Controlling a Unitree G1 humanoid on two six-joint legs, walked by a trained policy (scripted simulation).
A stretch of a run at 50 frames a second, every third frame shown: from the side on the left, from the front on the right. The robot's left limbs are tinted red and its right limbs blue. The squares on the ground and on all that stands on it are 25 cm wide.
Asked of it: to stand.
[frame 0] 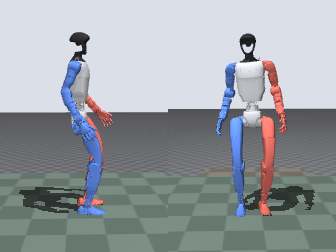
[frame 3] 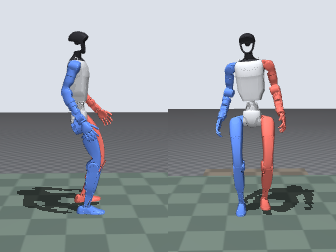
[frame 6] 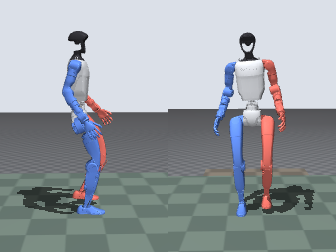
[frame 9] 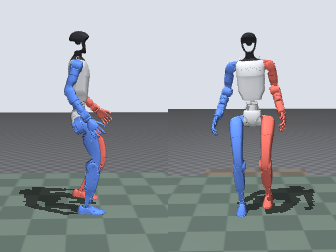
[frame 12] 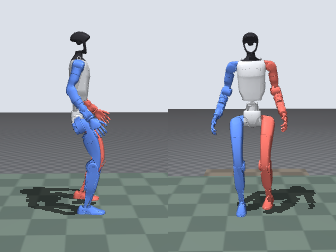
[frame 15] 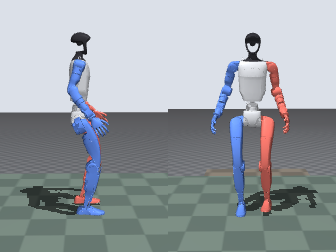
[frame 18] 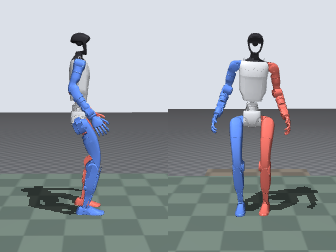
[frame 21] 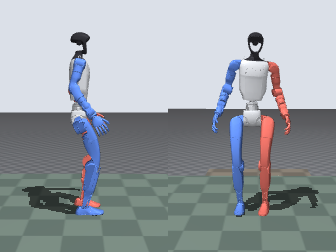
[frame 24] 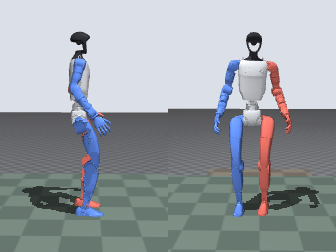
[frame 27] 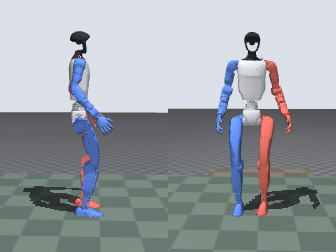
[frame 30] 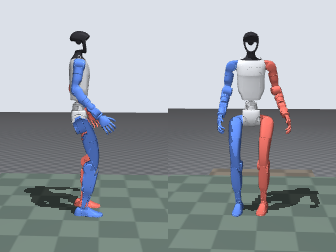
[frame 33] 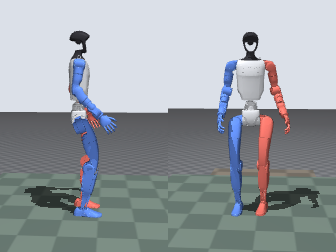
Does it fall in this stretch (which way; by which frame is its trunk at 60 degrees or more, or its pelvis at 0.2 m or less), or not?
no
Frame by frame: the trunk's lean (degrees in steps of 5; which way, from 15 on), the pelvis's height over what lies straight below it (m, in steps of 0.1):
0: 5, 0.8
3: 5, 0.8
6: 5, 0.8
9: 5, 0.8
12: 0, 0.8
15: 0, 0.8
18: 5, 0.8
21: 5, 0.8
24: 0, 0.8
27: 0, 0.8
30: 0, 0.8
33: 0, 0.8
